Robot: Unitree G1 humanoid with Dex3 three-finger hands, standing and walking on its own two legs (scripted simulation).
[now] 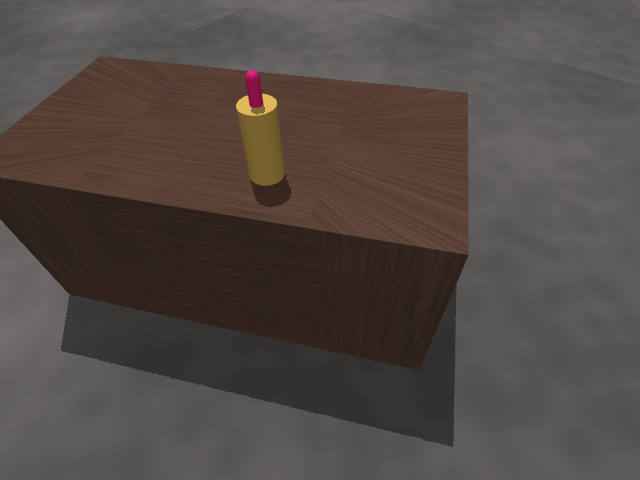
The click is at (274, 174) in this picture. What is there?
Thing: necked bottle
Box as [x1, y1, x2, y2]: [236, 70, 284, 185]
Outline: 249,70 245,75 248,94 237,102 236,109 250,178 255,183 268,185 279,181 284,174 276,101 273,97 261,93 258,74 253,70
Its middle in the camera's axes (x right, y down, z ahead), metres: -0.13 -0.25 +0.90
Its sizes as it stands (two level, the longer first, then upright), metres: 0.088 0.088 0.268
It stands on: a support 0.60 m high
